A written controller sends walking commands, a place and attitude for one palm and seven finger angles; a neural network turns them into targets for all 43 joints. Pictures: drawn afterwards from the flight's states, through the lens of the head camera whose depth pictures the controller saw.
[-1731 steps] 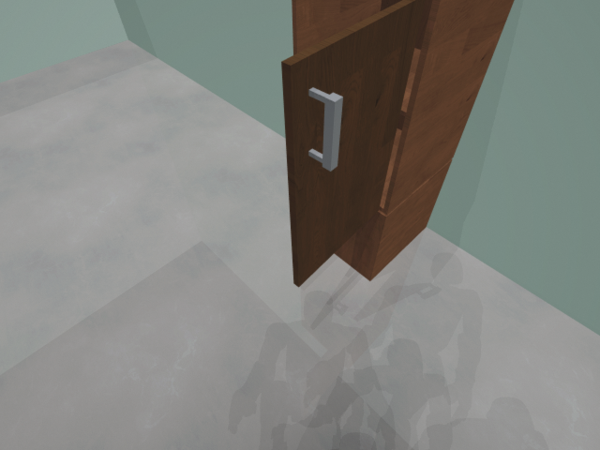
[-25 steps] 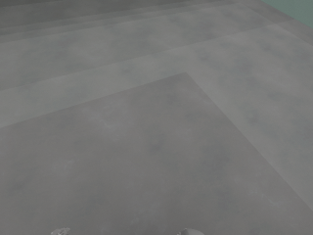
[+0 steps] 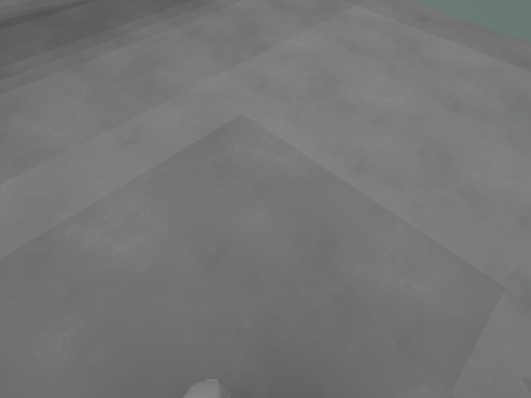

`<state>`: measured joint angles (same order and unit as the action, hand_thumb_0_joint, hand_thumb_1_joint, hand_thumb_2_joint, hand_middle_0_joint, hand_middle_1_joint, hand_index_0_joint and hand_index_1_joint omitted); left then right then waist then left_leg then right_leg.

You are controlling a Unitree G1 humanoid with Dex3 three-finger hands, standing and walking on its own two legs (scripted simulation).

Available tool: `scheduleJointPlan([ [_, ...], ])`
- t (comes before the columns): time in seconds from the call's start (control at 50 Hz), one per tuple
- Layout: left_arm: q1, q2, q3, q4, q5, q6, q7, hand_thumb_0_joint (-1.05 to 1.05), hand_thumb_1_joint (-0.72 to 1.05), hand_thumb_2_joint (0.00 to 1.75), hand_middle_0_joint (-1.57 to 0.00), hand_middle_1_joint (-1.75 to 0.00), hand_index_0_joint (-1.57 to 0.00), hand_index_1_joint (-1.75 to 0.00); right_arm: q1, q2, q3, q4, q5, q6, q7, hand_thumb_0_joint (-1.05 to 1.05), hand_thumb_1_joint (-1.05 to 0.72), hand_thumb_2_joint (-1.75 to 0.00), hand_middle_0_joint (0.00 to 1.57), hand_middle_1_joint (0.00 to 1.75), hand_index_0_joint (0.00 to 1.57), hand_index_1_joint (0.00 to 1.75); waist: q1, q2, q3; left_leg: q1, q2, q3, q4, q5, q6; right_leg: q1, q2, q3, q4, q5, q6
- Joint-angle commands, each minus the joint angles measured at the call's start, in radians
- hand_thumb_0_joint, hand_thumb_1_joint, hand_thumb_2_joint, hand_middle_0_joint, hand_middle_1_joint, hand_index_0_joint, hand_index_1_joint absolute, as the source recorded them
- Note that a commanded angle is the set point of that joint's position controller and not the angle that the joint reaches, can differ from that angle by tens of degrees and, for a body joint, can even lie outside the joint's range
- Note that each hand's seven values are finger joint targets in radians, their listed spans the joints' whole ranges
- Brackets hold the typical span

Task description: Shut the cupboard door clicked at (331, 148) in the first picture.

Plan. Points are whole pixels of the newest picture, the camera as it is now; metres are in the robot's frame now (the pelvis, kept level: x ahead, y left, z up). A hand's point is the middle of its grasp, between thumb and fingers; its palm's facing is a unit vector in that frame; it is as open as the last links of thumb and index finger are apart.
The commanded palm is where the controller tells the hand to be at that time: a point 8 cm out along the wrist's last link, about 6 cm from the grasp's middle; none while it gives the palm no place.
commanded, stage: turn to face it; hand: left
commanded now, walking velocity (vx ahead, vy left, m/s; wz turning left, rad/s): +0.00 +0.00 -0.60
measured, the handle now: out of the picture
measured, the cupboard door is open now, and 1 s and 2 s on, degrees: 59 59 59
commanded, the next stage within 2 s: take the last steps up to it in 1.98 s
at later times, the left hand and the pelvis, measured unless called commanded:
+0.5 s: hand (173, 367) +0.18 +0.17 -0.16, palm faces -0.28 -0.92 -0.28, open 7.4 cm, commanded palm none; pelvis +0.01 +0.00 -0.02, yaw -18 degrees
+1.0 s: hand (192, 344) +0.23 +0.15 -0.18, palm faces -0.50 -0.84 -0.21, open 7.4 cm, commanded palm none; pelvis +0.06 +0.01 +0.00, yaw -34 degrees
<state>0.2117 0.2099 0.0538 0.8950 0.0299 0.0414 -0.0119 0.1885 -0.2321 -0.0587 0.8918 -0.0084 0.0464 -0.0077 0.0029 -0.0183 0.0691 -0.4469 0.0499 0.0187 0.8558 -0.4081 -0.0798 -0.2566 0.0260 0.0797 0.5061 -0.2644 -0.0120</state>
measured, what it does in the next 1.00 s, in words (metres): steps on the spot, turning right: left foot, then right foot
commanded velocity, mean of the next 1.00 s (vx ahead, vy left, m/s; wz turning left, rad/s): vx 0.00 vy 0.00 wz -0.60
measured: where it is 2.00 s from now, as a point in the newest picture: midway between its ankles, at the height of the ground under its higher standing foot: outside the picture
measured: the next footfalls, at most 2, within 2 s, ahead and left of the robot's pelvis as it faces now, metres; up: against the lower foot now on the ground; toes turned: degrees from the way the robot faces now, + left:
left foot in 0.08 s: +0.07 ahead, +0.14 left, +0.00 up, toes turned -1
right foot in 0.48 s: +0.01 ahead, -0.12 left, +0.00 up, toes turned -21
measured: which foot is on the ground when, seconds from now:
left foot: up 0.00-0.06, down 0.08-0.48, up 0.50-0.86, down 0.88-1.00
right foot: down 0.00-0.08, up 0.10-0.46, down 0.48-0.88, up 0.90-1.00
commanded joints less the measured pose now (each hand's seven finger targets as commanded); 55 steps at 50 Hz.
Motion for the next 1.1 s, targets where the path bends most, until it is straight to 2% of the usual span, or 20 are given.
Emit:
scheduleJointPlan([
  [0.0,-0.040,0.216,0.067,-0.077,-0.008,-0.017,0.015,0.00,0.90,0.90,-0.20,-0.30,-0.20,-0.30,0.082,-0.078,-0.014,-0.052,0.003,-0.042,-0.018,0.00,-0.90,-0.90,0.20,0.30,0.20,0.30,-0.035,-0.127,-0.116,0.178,-0.037,0.026,-0.302,0.126,0.006,-0.002,-0.198,0.247,-0.061,0.321,-0.123],
  [0.02,-0.050,0.193,0.062,-0.083,-0.016,-0.012,0.014,0.00,0.90,0.90,-0.20,-0.30,-0.20,-0.30,0.121,-0.102,-0.017,-0.037,0.003,-0.052,-0.023,0.00,-0.90,-0.90,0.20,0.30,0.20,0.30,-0.053,-0.083,-0.136,0.302,-0.009,0.015,-0.418,0.209,0.013,-0.071,-0.150,0.208,-0.006,0.262,-0.076],
  [0.06,-0.005,0.101,0.040,-0.106,-0.028,-0.006,0.004,0.00,0.90,0.90,-0.20,-0.30,-0.20,-0.30,0.155,-0.251,-0.044,-0.052,-0.014,-0.060,-0.030,0.00,-0.90,-0.90,0.20,0.30,0.20,0.30,-0.050,0.357,-0.160,0.423,0.385,-0.372,-0.563,0.386,0.177,-0.295,0.038,-0.032,0.368,-0.345,0.033],
  [0.08,-0.038,0.130,0.046,-0.113,-0.018,-0.002,0.004,0.00,0.90,0.90,-0.20,-0.30,-0.20,-0.30,0.159,-0.247,-0.037,-0.059,-0.026,-0.055,-0.033,0.00,-0.90,-0.90,0.20,0.30,0.20,0.30,-0.063,0.245,-0.134,0.336,0.439,-0.385,-0.562,0.395,0.249,-0.273,-0.004,-0.022,0.541,-0.378,0.030],
  [0.18,-0.033,0.108,0.055,-0.079,-0.009,0.019,-0.027,0.00,0.90,0.90,-0.20,-0.30,-0.20,-0.30,0.031,-0.165,-0.012,-0.082,-0.027,-0.057,-0.039,0.00,-0.90,-0.90,0.20,0.30,0.20,0.30,-0.005,0.221,-0.061,0.277,0.282,-0.078,-0.537,0.494,0.202,-0.274,-0.059,-0.082,0.620,-0.199,0.069],
  [0.34,-0.092,0.078,0.037,-0.100,-0.011,0.010,-0.029,0.00,0.90,0.90,-0.20,-0.30,-0.20,-0.30,0.103,-0.197,-0.039,-0.038,-0.024,-0.048,-0.026,0.00,-0.90,-0.90,0.20,0.30,0.20,0.30,-0.046,0.238,-0.112,0.358,0.315,0.030,-0.447,0.585,0.205,-0.140,-0.043,-0.168,0.283,-0.185,0.054],
  [0.4,-0.023,0.098,0.043,-0.083,-0.011,0.000,-0.025,0.00,0.90,0.90,-0.20,-0.30,-0.20,-0.30,0.064,-0.206,-0.045,-0.041,-0.019,-0.042,-0.020,0.00,-0.90,-0.90,0.20,0.30,0.20,0.30,0.001,0.211,-0.123,0.284,0.299,0.084,-0.342,0.503,0.145,0.025,-0.027,-0.188,0.045,-0.014,0.030],
  [0.42,0.048,0.136,0.053,-0.062,-0.007,-0.007,-0.021,0.00,0.90,0.90,-0.20,-0.30,-0.20,-0.30,0.044,-0.194,-0.047,-0.049,-0.012,-0.040,-0.015,0.00,-0.90,-0.90,0.20,0.30,0.20,0.30,0.039,0.127,-0.148,0.209,0.259,0.126,-0.231,0.403,0.098,0.150,-0.055,-0.144,-0.074,0.103,0.010],
  [0.44,0.093,0.244,0.071,-0.049,0.004,-0.020,-0.008,0.00,0.90,0.90,-0.20,-0.30,-0.20,-0.30,0.044,-0.120,-0.033,-0.075,-0.002,-0.036,-0.009,0.00,-0.90,-0.90,0.20,0.30,0.20,0.30,0.063,-0.194,-0.146,0.000,0.133,0.199,-0.028,0.063,0.030,0.279,-0.268,0.140,-0.196,0.259,-0.060],
  [0.46,0.124,0.308,0.082,-0.036,-0.004,-0.023,0.007,0.00,0.90,0.90,-0.20,-0.30,-0.20,-0.30,-0.021,-0.086,-0.018,-0.118,-0.008,-0.027,-0.008,0.00,-0.90,-0.90,0.20,0.30,0.20,0.30,0.089,-0.323,-0.096,-0.162,0.032,0.131,0.181,-0.248,0.007,0.237,-0.416,0.351,-0.198,0.499,-0.164],
  [0.5,0.065,0.266,0.081,-0.053,-0.008,-0.021,0.024,0.00,0.90,0.90,-0.20,-0.30,-0.20,-0.30,-0.042,-0.106,-0.020,-0.106,-0.006,-0.012,-0.013,0.00,-0.90,-0.90,0.20,0.30,0.20,0.30,0.057,-0.232,-0.059,-0.231,0.067,-0.023,0.323,-0.142,0.020,0.157,-0.372,0.326,-0.236,0.248,-0.209],
  [0.58,-0.046,0.198,0.057,-0.081,-0.009,-0.031,0.023,0.00,0.90,0.90,-0.20,-0.30,-0.20,-0.30,0.010,-0.100,-0.021,-0.059,-0.010,-0.019,-0.003,0.00,-0.90,-0.90,0.20,0.30,0.20,0.30,-0.011,-0.143,-0.091,-0.135,0.056,-0.008,0.247,0.022,-0.006,0.124,-0.249,0.150,-0.171,0.354,-0.159],
  [0.72,0.016,0.227,0.068,-0.055,-0.003,-0.028,0.019,0.00,0.90,0.90,-0.20,-0.30,-0.20,-0.30,-0.030,-0.081,-0.014,-0.081,-0.001,-0.030,-0.010,0.00,-0.90,-0.90,0.20,0.30,0.20,0.30,0.019,-0.133,-0.111,-0.046,-0.007,0.019,-0.044,-0.015,-0.010,0.151,-0.242,0.233,-0.119,0.447,-0.184],
  [0.8,-0.034,0.215,0.069,-0.056,-0.011,-0.017,0.020,0.00,0.90,0.90,-0.20,-0.30,-0.20,-0.30,0.063,-0.090,-0.017,-0.053,0.005,-0.043,-0.021,0.00,-0.90,-0.90,0.20,0.30,0.20,0.30,-0.035,-0.138,-0.116,0.192,-0.029,0.023,-0.342,0.170,0.003,0.018,-0.191,0.250,-0.030,0.415,-0.113],
  [0.82,-0.039,0.182,0.061,-0.066,-0.018,-0.012,0.018,0.00,0.90,0.90,-0.20,-0.30,-0.20,-0.30,0.099,-0.126,-0.020,-0.041,0.002,-0.051,-0.026,0.00,-0.90,-0.90,0.20,0.30,0.20,0.30,-0.049,-0.062,-0.128,0.328,0.022,-0.008,-0.442,0.239,0.016,-0.086,-0.129,0.205,0.027,0.291,-0.066],
  [0.84,-0.005,0.118,0.049,-0.080,-0.026,-0.007,0.013,0.00,0.90,0.90,-0.20,-0.30,-0.20,-0.30,0.129,-0.209,-0.035,-0.040,-0.012,-0.061,-0.029,0.00,-0.90,-0.90,0.20,0.30,0.20,0.30,-0.050,0.192,-0.157,0.440,0.233,-0.231,-0.519,0.342,0.091,-0.232,0.007,0.098,0.181,-0.017,-0.006],
  [0.86,-0.005,0.108,0.041,-0.092,-0.024,-0.008,0.011,0.00,0.90,0.90,-0.20,-0.30,-0.20,-0.30,0.160,-0.254,-0.043,-0.050,-0.016,-0.055,-0.030,0.00,-0.90,-0.90,0.20,0.30,0.20,0.30,-0.053,0.328,-0.168,0.432,0.414,-0.371,-0.541,0.496,0.194,-0.276,0.032,-0.032,0.422,-0.380,0.032],
  [0.88,-0.020,0.127,0.048,-0.101,-0.017,-0.004,0.009,0.00,0.90,0.90,-0.20,-0.30,-0.20,-0.30,0.148,-0.248,-0.034,-0.064,-0.026,-0.051,-0.032,0.00,-0.90,-0.90,0.20,0.30,0.20,0.30,-0.055,0.229,-0.139,0.338,0.441,-0.357,-0.541,0.470,0.252,-0.251,-0.010,-0.012,0.570,-0.381,0.031],
  [0.94,-0.036,0.135,0.062,-0.075,-0.006,0.010,-0.014,0.00,0.90,0.90,-0.20,-0.30,-0.20,-0.30,0.027,-0.188,-0.017,-0.093,-0.029,-0.054,-0.036,0.00,-0.90,-0.90,0.20,0.30,0.20,0.30,-0.009,0.239,-0.062,0.253,0.328,-0.175,-0.547,0.472,0.221,-0.277,-0.051,-0.042,0.671,-0.254,0.057],
  [1.08,-0.093,0.076,0.037,-0.091,-0.012,0.010,-0.030,0.00,0.90,0.90,-0.20,-0.30,-0.20,-0.30,0.103,-0.192,-0.032,-0.049,-0.026,-0.049,-0.032,0.00,-0.90,-0.90,0.20,0.30,0.20,0.30,-0.044,0.231,-0.124,0.384,0.294,0.024,-0.446,0.660,0.204,-0.185,-0.043,-0.151,0.352,-0.197,0.060],
])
